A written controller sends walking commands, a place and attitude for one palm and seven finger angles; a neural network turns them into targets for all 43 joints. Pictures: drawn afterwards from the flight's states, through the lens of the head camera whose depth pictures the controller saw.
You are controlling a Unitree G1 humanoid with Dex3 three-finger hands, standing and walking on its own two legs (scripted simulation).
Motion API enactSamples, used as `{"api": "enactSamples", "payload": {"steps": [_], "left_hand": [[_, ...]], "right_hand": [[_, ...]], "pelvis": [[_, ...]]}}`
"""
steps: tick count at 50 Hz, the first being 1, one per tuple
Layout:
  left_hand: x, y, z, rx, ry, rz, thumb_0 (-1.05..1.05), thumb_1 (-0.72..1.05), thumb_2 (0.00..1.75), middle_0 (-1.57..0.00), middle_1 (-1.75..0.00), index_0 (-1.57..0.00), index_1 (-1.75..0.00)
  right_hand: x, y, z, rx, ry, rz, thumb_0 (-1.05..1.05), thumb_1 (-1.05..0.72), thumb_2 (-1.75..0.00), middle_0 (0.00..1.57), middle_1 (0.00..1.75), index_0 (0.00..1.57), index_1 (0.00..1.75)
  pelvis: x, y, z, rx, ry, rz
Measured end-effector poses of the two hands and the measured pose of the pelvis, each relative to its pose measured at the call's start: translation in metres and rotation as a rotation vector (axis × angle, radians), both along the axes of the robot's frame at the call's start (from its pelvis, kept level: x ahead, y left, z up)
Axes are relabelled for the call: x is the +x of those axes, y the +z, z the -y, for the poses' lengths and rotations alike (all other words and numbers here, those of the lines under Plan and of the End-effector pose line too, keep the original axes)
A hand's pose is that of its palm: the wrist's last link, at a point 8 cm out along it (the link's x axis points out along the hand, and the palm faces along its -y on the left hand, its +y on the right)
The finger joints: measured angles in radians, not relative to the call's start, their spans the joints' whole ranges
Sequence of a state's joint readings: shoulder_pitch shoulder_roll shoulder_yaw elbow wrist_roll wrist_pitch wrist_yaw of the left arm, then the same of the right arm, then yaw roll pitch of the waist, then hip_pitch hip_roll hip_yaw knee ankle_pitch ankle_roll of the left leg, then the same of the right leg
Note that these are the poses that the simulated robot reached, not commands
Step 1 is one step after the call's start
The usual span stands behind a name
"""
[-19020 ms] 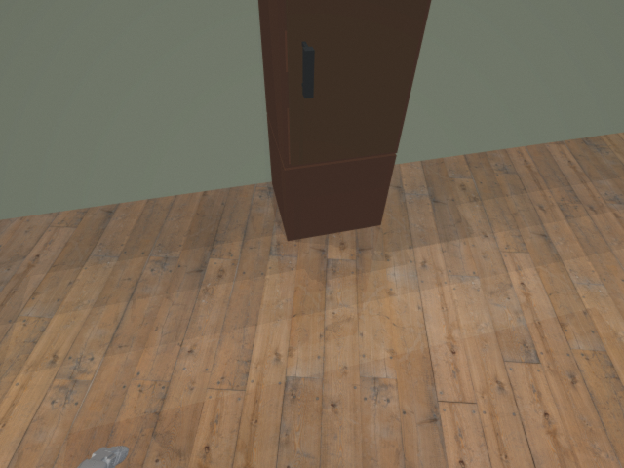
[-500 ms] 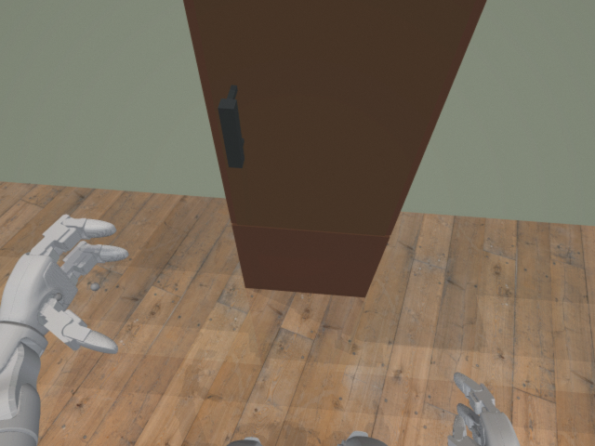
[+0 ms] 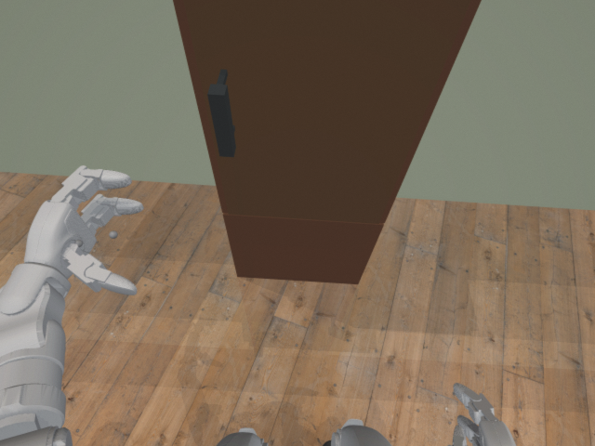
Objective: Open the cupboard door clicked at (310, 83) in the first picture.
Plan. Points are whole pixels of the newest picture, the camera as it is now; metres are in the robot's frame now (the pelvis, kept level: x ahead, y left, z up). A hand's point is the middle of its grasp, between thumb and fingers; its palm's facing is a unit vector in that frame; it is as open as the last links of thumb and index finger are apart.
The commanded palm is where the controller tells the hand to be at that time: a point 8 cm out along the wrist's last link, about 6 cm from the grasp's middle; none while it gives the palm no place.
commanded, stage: move the hooked fingers beside the handle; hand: left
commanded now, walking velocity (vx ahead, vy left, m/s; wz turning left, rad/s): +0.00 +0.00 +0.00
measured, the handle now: (225, 114) +0.62 +0.15 +0.05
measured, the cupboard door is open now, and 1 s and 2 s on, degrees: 0 0 0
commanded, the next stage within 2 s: none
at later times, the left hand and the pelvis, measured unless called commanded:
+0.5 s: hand (144, 187) +0.44 +0.23 +0.06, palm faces -0.05 -1.00 -0.02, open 14.0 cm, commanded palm +0.43 +0.29 +0.06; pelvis +0.00 +0.00 -0.01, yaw -1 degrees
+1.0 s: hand (172, 140) +0.53 +0.22 +0.07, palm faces -0.05 -1.00 -0.02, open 14.0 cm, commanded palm +0.52 +0.26 +0.06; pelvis +0.00 +0.00 -0.02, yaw -2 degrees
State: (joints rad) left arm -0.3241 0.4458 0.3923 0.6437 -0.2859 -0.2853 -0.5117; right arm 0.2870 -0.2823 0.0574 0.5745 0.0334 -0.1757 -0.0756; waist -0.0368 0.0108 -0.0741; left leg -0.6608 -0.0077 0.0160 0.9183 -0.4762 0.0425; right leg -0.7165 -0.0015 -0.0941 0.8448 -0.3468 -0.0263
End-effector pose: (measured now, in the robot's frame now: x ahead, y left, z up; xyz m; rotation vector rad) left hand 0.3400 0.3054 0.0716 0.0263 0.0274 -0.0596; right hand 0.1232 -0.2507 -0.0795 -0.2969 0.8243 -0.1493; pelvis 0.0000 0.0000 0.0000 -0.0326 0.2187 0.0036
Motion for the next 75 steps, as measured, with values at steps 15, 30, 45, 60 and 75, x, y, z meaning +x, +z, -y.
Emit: {"api": "enactSamples", "payload": {"steps": [15, 30, 45, 60, 75], "left_hand": [[0.044, -0.005, 0.006, -0.008, 0.013, -0.003, -0.01, -0.5, 0.3, -0.3, -1.2, -0.3, -1.19], [0.099, -0.005, 0.018, -0.01, 0.021, -0.014, -0.01, -0.5, 0.3, -0.3, -1.2, -0.3, -1.19], [0.158, -0.005, 0.031, 0.002, 0.015, -0.014, -0.01, -0.5, 0.3, -0.3, -1.2, -0.3, -1.19], [0.201, 0.0, 0.038, -0.012, 0.02, -0.015, -0.01, -0.5, 0.3, -0.3, -1.2, -0.3, -1.19], [0.213, -0.016, 0.029, -0.016, 0.011, -0.032, -0.01, -0.5, 0.3, -0.3, -1.2, -0.3, -1.19]], "right_hand": [[-0.048, -0.014, 0.008, -0.011, -0.081, -0.195, 0.01, -0.91, -0.9, 0.2, 0.3, 0.2, 0.3], [-0.082, -0.022, 0.011, -0.017, -0.143, -0.321, 0.0, -0.91, -0.9, 0.2, 0.3, 0.2, 0.3], [-0.135, -0.025, 0.013, -0.037, -0.226, -0.507, 0.0, -0.91, -0.9, 0.2, 0.3, 0.2, 0.3], [-0.164, -0.019, 0.0, -0.02, -0.284, -0.638, 0.0, -0.91, -0.9, 0.2, 0.3, 0.2, 0.3], [-0.168, -0.015, -0.011, -0.012, -0.301, -0.701, 0.0, -0.91, -0.9, 0.2, 0.3, 0.2, 0.3]], "pelvis": [[0.004, -0.002, -0.003, -0.003, -0.011, -0.042], [0.0, -0.008, -0.003, -0.005, -0.021, -0.09], [0.001, -0.017, -0.004, -0.017, -0.029, -0.164], [0.01, -0.018, -0.007, -0.031, -0.041, -0.21], [0.018, -0.018, -0.014, -0.042, -0.049, -0.241]]}}
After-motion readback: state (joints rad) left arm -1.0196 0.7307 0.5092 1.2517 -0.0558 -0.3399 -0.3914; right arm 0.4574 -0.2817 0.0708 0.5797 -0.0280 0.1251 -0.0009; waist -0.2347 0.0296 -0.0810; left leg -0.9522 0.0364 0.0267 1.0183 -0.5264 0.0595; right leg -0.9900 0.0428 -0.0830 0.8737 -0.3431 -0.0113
